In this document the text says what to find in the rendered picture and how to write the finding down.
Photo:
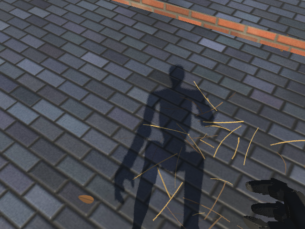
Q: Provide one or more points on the right robot hand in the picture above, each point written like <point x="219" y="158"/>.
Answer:
<point x="290" y="215"/>

